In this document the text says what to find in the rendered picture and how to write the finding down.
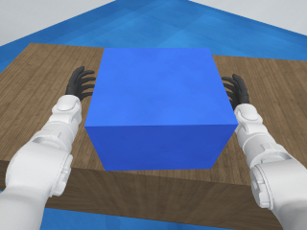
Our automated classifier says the robot left forearm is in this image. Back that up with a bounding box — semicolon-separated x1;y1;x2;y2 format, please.
5;95;82;187

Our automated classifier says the robot left upper arm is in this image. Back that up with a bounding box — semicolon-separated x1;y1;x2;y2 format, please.
0;142;73;230

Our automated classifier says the robot right upper arm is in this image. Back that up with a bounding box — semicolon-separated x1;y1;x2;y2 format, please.
249;159;307;230

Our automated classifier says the carton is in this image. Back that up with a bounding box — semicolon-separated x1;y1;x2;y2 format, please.
84;47;239;171

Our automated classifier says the robot right forearm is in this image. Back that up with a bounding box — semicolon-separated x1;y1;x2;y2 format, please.
234;103;307;173

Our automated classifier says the robot left hand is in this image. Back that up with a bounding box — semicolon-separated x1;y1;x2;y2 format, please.
64;66;96;102

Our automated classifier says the robot right hand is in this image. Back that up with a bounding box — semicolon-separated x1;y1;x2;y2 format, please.
222;74;249;111

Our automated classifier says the pedestal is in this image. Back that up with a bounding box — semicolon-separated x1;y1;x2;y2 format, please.
0;42;307;230

